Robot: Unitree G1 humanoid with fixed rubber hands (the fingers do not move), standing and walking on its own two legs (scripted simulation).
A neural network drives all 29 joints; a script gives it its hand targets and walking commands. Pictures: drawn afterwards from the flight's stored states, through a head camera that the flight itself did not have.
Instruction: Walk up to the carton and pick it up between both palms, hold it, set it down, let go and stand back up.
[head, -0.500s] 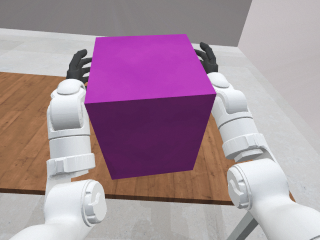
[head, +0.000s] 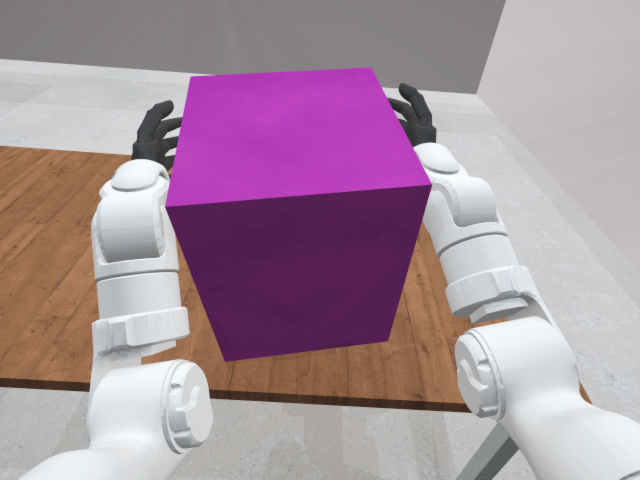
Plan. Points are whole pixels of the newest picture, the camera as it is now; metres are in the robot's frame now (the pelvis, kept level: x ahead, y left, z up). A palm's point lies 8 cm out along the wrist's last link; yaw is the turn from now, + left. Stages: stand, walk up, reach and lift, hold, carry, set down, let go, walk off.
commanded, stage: hold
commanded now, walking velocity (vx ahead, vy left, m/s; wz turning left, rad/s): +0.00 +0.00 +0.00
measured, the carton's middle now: (296, 218) +0.34 +0.01 +0.21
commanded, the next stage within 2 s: none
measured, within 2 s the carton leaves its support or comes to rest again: neither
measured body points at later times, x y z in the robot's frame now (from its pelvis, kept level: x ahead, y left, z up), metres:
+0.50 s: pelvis +0.00 +0.00 +0.00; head -0.08 +0.02 +0.44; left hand +0.37 +0.16 +0.26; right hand +0.38 -0.13 +0.29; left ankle +0.02 +0.13 -0.75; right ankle +0.00 -0.12 -0.75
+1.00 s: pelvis +0.00 +0.00 +0.00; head -0.08 +0.02 +0.44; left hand +0.38 +0.16 +0.26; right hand +0.39 -0.13 +0.28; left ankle +0.02 +0.13 -0.75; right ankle +0.00 -0.12 -0.75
